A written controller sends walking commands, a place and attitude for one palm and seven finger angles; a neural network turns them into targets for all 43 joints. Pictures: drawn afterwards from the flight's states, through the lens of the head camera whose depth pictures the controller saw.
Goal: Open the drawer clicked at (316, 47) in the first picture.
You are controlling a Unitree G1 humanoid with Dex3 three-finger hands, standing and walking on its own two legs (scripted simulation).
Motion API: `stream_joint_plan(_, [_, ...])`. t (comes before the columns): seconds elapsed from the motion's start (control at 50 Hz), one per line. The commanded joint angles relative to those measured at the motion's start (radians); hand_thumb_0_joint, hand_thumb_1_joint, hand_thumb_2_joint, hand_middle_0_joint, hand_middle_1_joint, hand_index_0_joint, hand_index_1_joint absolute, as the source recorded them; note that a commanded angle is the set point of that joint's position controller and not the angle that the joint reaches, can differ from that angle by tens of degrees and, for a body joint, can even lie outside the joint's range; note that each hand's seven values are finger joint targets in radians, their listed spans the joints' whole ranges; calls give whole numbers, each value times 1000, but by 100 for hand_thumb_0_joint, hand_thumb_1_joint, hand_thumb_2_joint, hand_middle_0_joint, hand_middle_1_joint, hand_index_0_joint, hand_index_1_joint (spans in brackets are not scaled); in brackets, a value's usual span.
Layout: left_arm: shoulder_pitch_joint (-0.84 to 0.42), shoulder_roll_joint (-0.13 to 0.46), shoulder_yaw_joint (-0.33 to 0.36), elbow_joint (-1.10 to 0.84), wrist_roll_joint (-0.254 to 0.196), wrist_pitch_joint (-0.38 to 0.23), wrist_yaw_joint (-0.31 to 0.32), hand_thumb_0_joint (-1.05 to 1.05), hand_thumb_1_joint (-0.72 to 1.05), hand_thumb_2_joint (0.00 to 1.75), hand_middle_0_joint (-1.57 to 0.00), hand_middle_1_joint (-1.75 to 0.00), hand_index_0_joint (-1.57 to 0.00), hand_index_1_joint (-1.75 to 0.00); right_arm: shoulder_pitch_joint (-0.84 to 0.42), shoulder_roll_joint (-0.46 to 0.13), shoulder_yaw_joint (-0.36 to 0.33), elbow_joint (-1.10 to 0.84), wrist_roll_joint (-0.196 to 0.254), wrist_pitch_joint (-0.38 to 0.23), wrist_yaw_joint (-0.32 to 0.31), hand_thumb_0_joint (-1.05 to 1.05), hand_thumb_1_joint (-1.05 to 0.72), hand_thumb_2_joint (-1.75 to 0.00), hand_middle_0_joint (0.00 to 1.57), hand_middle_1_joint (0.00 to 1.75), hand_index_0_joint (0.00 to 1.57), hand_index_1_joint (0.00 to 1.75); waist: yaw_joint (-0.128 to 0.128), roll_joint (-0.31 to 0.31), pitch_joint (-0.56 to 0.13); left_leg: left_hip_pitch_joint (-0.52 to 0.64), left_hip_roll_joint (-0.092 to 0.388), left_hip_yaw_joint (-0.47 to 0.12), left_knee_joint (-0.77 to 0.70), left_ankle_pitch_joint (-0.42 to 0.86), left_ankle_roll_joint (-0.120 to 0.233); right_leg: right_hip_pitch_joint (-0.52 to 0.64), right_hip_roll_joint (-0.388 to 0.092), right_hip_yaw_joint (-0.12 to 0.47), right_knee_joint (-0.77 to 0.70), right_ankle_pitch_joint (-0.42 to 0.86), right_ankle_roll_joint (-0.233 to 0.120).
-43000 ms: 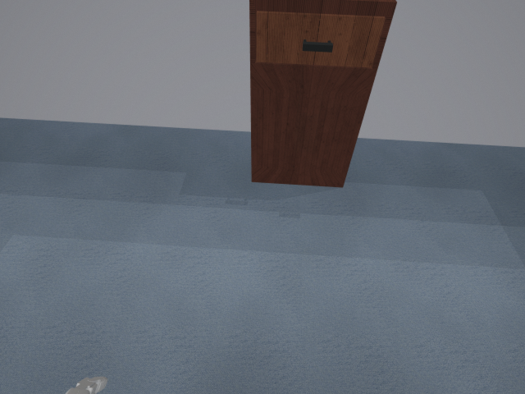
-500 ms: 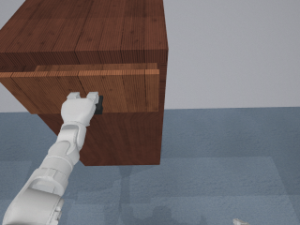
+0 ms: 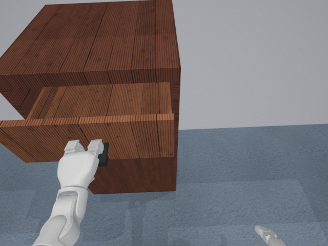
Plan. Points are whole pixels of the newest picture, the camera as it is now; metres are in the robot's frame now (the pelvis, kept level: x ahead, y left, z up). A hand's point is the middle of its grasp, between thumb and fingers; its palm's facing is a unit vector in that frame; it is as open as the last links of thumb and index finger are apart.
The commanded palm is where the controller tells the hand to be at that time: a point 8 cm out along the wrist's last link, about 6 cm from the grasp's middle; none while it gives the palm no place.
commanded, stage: pull the drawer open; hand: left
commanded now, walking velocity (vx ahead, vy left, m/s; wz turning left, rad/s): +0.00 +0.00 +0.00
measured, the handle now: (87, 153) +0.34 +0.22 +0.02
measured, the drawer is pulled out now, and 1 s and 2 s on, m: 0.13 0.29 0.30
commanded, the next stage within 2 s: open the thumb to release the handle in 1.24 s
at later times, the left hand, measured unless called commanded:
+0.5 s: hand (86, 187) +0.26 +0.21 +0.00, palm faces -0.03 -0.08 -1.00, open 5.7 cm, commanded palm +0.21 +0.21 +0.05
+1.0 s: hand out of the picture +0.14 +0.20 +0.00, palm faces -0.02 -0.09 -1.00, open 5.8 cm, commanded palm +0.10 +0.20 +0.05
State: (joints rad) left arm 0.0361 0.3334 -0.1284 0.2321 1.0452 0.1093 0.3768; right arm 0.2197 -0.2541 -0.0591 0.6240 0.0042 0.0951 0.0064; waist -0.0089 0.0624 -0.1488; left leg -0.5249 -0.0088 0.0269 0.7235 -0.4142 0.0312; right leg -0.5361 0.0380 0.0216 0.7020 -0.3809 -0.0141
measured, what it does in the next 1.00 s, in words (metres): stands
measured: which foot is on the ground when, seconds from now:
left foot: down 0.00-1.00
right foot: down 0.00-1.00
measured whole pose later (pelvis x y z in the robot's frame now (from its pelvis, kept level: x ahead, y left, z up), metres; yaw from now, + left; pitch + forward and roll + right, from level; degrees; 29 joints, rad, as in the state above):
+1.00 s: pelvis -0.01 -0.02 -0.02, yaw +0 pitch +10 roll +1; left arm 0.63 0.35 -0.12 -0.21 1.07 0.02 0.45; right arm 0.10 -0.22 -0.01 0.54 -0.04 0.07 0.04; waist 0.08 0.06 -0.14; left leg -0.55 -0.01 0.03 0.84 -0.47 0.01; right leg -0.59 0.04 0.02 0.86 -0.45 -0.04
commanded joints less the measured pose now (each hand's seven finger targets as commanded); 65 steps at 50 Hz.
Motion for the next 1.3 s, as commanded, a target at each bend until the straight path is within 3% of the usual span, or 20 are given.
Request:
stream_joint_plan(0.0, [-289, 91, 21, -241, 14, 33, 53, 0, 90, 90, -40, -135, -40, -135, -103, -115, -19, -124, -8, -43, -13, 0, -90, -90, 20, 30, 20, 30, -13, -29, -217, 214, 13, -48, -37, 569, -15, 78, 12, -60, -34, 404, -22])
stream_joint_plan(0.02, [-341, 114, 46, -187, 28, 36, 56, 0, 90, 90, -40, -135, -40, -135, -98, -110, -25, -108, -5, -39, -21, 0, -90, -90, 20, 30, 20, 30, -14, -29, -175, 199, 9, -50, -42, 513, -18, 51, 15, -63, -36, 357, -27])
stream_joint_plan(0.04, [-298, 88, 26, -182, 39, 35, 57, 0, 90, 90, -40, -135, -40, -135, -109, -106, -17, -118, -14, -46, -22, 0, -90, -90, 20, 30, 20, 30, 3, -26, -169, 189, 5, -47, -47, 483, -16, 50, 15, -69, -36, 329, -28])
stream_joint_plan(0.08, [-281, 119, 49, -188, 40, 42, 51, 0, 90, 90, -40, -135, -40, -135, -134, -105, -13, -121, -11, -36, -31, 0, -90, -90, 20, 30, 20, 30, 28, -23, -200, 206, -3, -44, -58, 476, -19, 88, 18, -61, -39, 337, -38])
stream_joint_plan(0.2, [-302, 76, -8, -181, 26, 34, 7, 0, 90, 90, -40, -135, -40, -135, -177, -82, 5, -137, -14, -36, -47, 0, -90, -90, 20, 30, 20, 30, 35, -57, -219, 208, -22, -34, -54, 414, -11, 120, 7, -48, -48, 349, -30])
stream_joint_plan(0.22, [-302, 110, 27, -148, 21, 30, 0, 0, 90, 90, -40, -135, -40, -135, -179, -80, 5, -128, -10, -31, -52, 0, -90, -90, 20, 30, 20, 30, 38, -61, -195, 195, -25, -33, -57, 395, -12, 123, 9, -43, -53, 347, -33])
stream_joint_plan(0.3, [-321, 115, 27, -140, 26, 2, -19, 0, 90, 90, -40, -135, -40, -135, -190, -77, 15, -139, -19, -37, -61, 0, -90, -90, 20, 30, 20, 30, 44, -76, -190, 168, -33, -24, -54, 372, -6, 139, 1, -32, -56, 374, -26])
stream_joint_plan(0.4, [-76, 144, 90, -197, 5, -34, -30, 0, 90, 90, -40, -135, -40, -135, -204, -71, 15, -172, -19, -52, -54, 0, -90, -90, 20, 30, 20, 30, 96, -58, -244, 150, -40, -11, -55, 404, -9, 236, -6, 1, -46, 484, -26])
stream_joint_plan(0.46, [83, 141, 111, -250, -19, -48, -28, 0, 90, 90, -40, -135, -40, -135, -210, -72, 13, -178, -15, -60, -41, 0, -90, -90, 20, 30, 20, 30, 98, -94, -204, 119, -40, -10, -56, 400, -12, 254, -10, 17, -43, 553, -21])
stream_joint_plan(0.48, [173, 142, 124, -274, -27, -49, -27, 0, 90, 90, -40, -135, -40, -135, -218, -74, 14, -191, -14, -64, -36, 0, -90, -90, 20, 30, 20, 30, 115, -77, -206, 115, -39, -10, -62, 413, -16, 268, -11, 16, -39, 562, -24])
stream_joint_plan(0.64, [468, 122, 129, -506, -22, -46, 30, 0, 90, 90, -40, -135, -40, -135, -218, -80, 6, -214, -23, -75, 4, 0, -90, -90, 20, 30, 20, 30, 102, -63, -163, 98, -30, -7, -34, 415, -15, 207, -10, 22, -13, 538, -25])
stream_joint_plan(0.68, [510, 152, 166, -544, -18, -53, 49, 0, 90, 90, -40, -135, -40, -135, -224, -86, 4, -214, -24, -72, 7, 0, -90, -90, 20, 30, 20, 30, 107, -34, -164, 101, -27, -13, -26, 440, -18, 193, -3, 29, -1, 529, -35])
stream_joint_plan(0.74, [557, 109, 124, -577, 0, -56, 80, 0, 90, 90, -40, -135, -40, -135, -210, -84, 1, -219, -35, -77, 20, 0, -90, -90, 20, 30, 20, 30, 96, -12, -163, 117, -18, -18, 2, 448, -16, 122, 3, 13, 21, 463, -32])
stream_joint_plan(0.8, [591, 117, 133, -602, 8, -65, 103, 0, 90, 90, -40, -135, -40, -135, -202, -85, 0, -227, -41, -77, 26, 0, -90, -90, 20, 30, 20, 30, 90, -63, -168, 115, -15, -28, 29, 444, -14, 85, 9, 17, 39, 444, -31])
stream_joint_plan(0.88, [613, 109, 127, -628, 2, -70, 116, 0, 90, 90, -40, -135, -40, -135, -215, -80, 3, -237, -38, -69, 27, 0, -90, -90, 20, 30, 20, 30, 86, -74, -139, 102, -17, -35, 38, 390, -13, 52, 13, 15, 42, 388, -33])
stream_joint_plan(0.98, [671, 116, 130, -670, -1, -75, 117, 0, 90, 90, -40, -135, -40, -135, -219, -71, 14, -261, -38, -70, 30, 0, -90, -90, 20, 30, 20, 30, 98, -67, -125, 102, -15, -42, 50, 351, -13, 14, 15, 24, 45, 322, -37])
stream_joint_plan(1.04, [771, 126, 138, -679, -11, -80, 114, 0, 90, 90, -40, -135, -40, -135, -219, -63, 26, -279, -39, -76, 34, 0, -90, -90, 20, 30, 20, 30, 114, -99, -119, 83, -19, -37, 64, 329, -11, 14, 11, 35, 50, 319, -31])
stream_joint_plan(1.12, [909, 124, 141, -708, -33, -86, 106, 0, 90, 90, -40, -135, -40, -135, -230, -61, 38, -294, -28, -74, 44, 0, -90, -90, 20, 30, 20, 30, 132, -70, -97, 60, -9, -29, 60, 329, -15, 37, 3, 41, 47, 333, -30])
stream_joint_plan(1.24, [918, 147, 166, -712, -18, -78, 117, 0, 90, 90, -40, -135, -40, -135, -236, -64, 47, -306, -36, -64, 52, 0, -90, -90, 20, 30, 20, 30, 125, -42, -57, 26, -10, -29, 73, 305, -18, -1, 5, 58, 55, 316, -35])
stream_joint_plan(1.28, [925, 156, 186, -721, -20, -79, 126, 0, 90, 90, -40, -135, -40, -135, -234, -71, 44, -312, -35, -60, 49, 0, -90, -90, 20, 30, 20, 30, 129, -11, -81, 28, -5, -31, 72, 322, -17, 16, 6, 54, 60, 329, -37])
